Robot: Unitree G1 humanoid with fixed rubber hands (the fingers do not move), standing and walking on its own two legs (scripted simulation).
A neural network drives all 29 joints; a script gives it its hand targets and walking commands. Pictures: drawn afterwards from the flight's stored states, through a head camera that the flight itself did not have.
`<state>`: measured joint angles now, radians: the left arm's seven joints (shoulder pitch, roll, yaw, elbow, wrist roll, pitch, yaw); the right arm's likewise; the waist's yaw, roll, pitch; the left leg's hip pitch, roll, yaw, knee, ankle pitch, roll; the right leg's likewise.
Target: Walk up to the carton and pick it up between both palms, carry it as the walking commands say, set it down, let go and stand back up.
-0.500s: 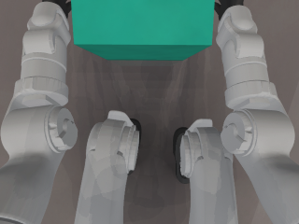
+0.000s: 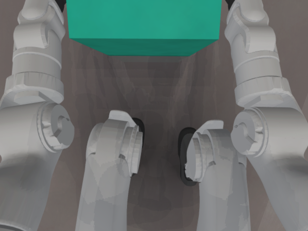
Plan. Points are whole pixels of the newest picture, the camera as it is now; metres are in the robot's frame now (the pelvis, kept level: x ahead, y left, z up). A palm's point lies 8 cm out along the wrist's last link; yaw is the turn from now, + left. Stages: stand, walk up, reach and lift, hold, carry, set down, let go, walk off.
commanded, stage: set down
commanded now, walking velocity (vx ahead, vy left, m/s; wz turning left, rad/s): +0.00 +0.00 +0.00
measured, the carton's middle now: (147, 5) +0.56 +0.08 -0.23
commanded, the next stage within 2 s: let go in 1.70 s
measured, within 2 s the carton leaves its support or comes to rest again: neither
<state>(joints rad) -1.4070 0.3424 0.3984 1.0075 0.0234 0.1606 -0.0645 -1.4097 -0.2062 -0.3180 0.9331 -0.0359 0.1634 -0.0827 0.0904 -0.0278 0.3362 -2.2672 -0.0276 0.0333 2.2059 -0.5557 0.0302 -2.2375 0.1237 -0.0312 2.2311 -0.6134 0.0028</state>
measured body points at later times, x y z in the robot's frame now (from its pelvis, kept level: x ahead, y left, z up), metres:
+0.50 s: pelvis -0.01 +0.01 -0.01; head +0.36 +0.05 +0.24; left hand +0.54 +0.30 -0.15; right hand +0.58 -0.11 -0.16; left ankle +0.12 +0.10 -0.33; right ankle +0.10 -0.10 -0.33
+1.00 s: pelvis -0.01 +0.01 +0.08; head +0.35 +0.05 +0.32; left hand +0.54 +0.30 -0.05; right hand +0.58 -0.13 -0.05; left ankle +0.12 +0.10 -0.33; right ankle +0.10 -0.10 -0.33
